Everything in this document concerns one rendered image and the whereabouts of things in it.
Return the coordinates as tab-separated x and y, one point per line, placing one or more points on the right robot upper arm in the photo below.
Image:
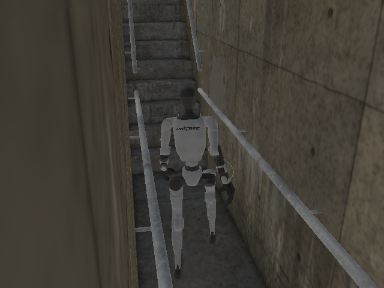
212	125

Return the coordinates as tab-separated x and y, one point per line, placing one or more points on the robot right foot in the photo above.
212	237

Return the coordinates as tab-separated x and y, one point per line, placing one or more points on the left robot upper arm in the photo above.
167	124

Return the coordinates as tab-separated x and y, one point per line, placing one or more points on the left robot shin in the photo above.
177	244

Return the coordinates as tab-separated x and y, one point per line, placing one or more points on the robot right hand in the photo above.
230	190

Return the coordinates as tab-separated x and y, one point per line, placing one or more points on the robot left hand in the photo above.
168	171

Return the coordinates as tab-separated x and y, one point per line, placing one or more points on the right robot forearm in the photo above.
221	167

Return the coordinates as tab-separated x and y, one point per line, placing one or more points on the left robot forearm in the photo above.
164	161

